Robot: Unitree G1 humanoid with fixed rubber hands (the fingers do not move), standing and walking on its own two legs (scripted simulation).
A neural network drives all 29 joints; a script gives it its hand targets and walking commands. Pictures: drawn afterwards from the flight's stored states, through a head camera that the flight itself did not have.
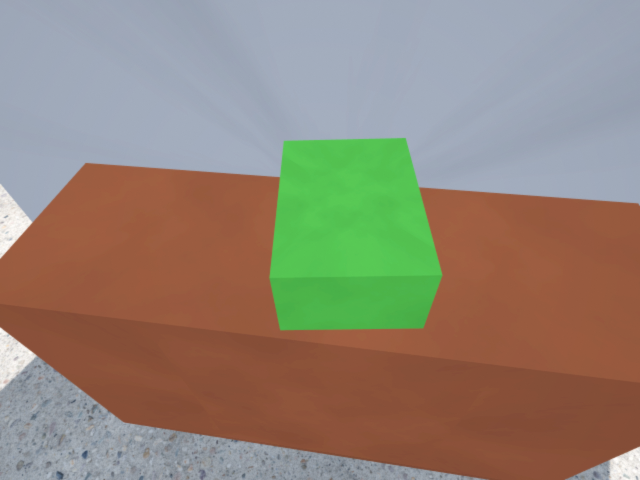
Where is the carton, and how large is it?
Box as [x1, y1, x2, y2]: [270, 138, 441, 329]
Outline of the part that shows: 405,138 284,141 270,268 270,282 280,329 423,327 441,277 441,272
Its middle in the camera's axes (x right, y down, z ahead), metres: +0.05 -0.02 +0.67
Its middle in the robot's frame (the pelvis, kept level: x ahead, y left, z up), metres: +0.52 -0.04 -0.01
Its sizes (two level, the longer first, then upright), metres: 0.319 0.229 0.142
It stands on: a pedestal, 0.69 m high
